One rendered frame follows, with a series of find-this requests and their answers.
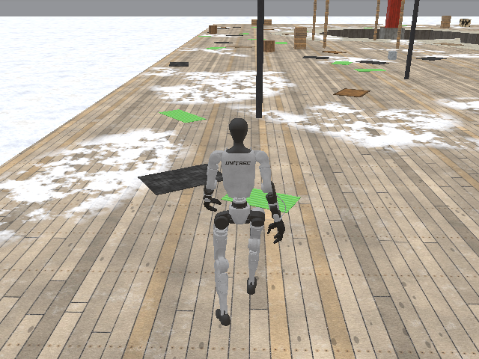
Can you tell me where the robot left upper arm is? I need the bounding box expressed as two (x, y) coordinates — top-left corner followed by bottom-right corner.
(206, 150), (223, 190)

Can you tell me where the left robot hand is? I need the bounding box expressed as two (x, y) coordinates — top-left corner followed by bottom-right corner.
(204, 198), (222, 212)

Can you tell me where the right robot hand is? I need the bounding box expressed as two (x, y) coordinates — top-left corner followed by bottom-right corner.
(267, 219), (285, 244)

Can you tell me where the robot head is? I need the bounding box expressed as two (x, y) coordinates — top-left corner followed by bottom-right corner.
(226, 118), (251, 153)

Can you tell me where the left robot shin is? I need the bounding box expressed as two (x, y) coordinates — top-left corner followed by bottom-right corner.
(214, 260), (228, 316)

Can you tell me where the robot left forearm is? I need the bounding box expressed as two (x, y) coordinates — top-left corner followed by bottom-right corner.
(203, 179), (214, 202)

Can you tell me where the robot right forearm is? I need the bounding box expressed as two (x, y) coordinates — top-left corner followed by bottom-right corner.
(266, 181), (282, 222)

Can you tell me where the robot right upper arm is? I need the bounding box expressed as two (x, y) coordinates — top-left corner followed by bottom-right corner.
(254, 150), (272, 193)

